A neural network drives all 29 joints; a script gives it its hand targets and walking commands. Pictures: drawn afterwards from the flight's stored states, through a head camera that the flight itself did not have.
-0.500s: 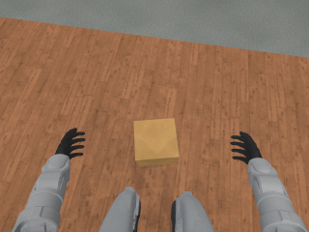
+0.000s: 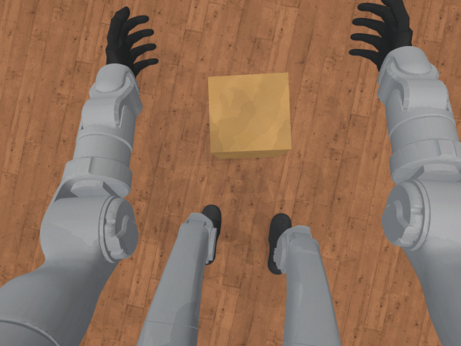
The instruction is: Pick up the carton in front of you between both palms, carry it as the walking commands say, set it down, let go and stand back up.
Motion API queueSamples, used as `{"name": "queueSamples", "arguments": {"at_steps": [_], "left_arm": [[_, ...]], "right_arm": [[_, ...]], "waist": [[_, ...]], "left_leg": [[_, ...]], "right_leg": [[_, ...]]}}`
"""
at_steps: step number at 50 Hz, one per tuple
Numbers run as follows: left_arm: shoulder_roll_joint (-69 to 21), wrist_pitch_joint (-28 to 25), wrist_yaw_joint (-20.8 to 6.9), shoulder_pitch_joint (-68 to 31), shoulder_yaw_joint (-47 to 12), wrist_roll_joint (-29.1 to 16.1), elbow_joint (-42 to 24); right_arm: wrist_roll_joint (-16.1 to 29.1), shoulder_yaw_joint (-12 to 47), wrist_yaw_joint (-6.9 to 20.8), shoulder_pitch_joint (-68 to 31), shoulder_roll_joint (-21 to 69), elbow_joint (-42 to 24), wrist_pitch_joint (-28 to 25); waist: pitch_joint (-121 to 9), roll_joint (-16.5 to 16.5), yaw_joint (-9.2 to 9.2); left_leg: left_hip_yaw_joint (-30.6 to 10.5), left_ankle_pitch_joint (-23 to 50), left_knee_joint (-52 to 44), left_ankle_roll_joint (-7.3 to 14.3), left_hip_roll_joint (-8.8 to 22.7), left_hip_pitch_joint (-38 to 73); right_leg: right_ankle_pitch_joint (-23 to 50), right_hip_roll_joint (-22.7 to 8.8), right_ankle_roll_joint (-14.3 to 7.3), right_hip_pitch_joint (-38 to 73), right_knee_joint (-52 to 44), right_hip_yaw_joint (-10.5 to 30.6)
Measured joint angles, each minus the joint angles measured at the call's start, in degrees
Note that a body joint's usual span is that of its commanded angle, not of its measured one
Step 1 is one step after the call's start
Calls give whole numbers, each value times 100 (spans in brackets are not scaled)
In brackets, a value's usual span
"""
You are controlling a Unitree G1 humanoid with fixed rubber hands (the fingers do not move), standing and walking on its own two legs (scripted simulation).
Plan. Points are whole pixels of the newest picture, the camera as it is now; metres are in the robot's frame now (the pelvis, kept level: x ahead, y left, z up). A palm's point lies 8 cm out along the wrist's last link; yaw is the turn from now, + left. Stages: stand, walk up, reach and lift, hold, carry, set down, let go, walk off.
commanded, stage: reach and lift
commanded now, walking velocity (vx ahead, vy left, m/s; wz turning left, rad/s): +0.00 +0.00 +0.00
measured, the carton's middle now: (248, 122) +0.51 +0.03 -0.52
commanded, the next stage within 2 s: none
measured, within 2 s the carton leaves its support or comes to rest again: leaves its support in 1.78 s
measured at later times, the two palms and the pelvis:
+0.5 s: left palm (164, 105) +0.49 +0.22 -0.29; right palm (337, 101) +0.54 -0.16 -0.30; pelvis +0.01 +0.00 -0.15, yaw +1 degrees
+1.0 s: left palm (185, 118) +0.49 +0.21 -0.46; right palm (315, 115) +0.54 -0.15 -0.46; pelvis -0.03 +0.00 -0.27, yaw +1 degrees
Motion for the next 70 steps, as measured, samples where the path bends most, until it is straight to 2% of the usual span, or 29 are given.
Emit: {"name": "queueSamples", "arguments": {"at_steps": [8,15,22,29,37,45,51,56,65,70], "left_arm": [[-239,-479,-162,142,389,333,-146],[-271,-833,-231,487,492,379,20],[-14,-929,-63,378,18,-171,75],[302,-769,202,-142,-543,-850,41],[486,-671,321,-1046,-820,-1109,750],[558,-902,306,-1714,-961,-1166,1476],[713,-1027,370,-1889,-1306,-1490,1473],[729,-1045,426,-1819,-1495,-1732,1349],[449,-1090,409,-1647,-1198,-1347,1577],[364,-1105,379,-1756,-1288,-1318,1581]], "right_arm": [[-416,-369,-61,45,284,-167,-385],[-494,-442,-204,539,563,-311,-670],[106,169,-457,550,341,-463,-753],[764,771,-659,14,-108,-518,-630],[1090,1089,-702,-948,-331,288,-546],[1278,1262,-657,-1572,-450,1010,-798],[1539,1513,-701,-1700,-562,902,-946],[1564,1628,-725,-1533,-538,678,-959],[1385,1443,-669,-1403,-283,947,-953],[1421,1532,-672,-1586,-201,1090,-1005]], "waist": [[-393,0,-11],[-892,-15,-88],[-725,36,-129],[111,93,-99],[978,123,-69],[1741,180,-73],[2226,255,-100],[2213,342,-149],[1809,211,-176],[1859,180,-168]], "left_leg": [[-4,-97,52,-8,7,-683],[-33,-561,1048,-38,1,-1748],[-33,-1058,2623,-37,-34,-2989],[-24,-1244,4025,-35,-47,-3760],[-68,-1219,4987,-74,-75,-4150],[-91,-1220,5566,-89,-108,-4374],[-81,-1319,5958,-75,-114,-4423],[-52,-1420,6115,-56,-145,-4403],[-62,-1453,5979,-80,-147,-4373],[-56,-1383,5868,-90,-146,-4350]], "right_leg": [[-96,10,-11,-687,54,-1],[-562,19,-6,-1742,1036,5],[-1048,29,29,-3003,2629,65],[-1230,44,41,-3787,4041,100],[-1209,42,21,-4169,4998,76],[-1224,28,21,-4377,5575,67],[-1324,34,39,-4420,5961,84],[-1460,7,66,-4381,6136,118],[-1491,4,46,-4366,6012,107],[-1420,6,32,-4357,5914,112]]}}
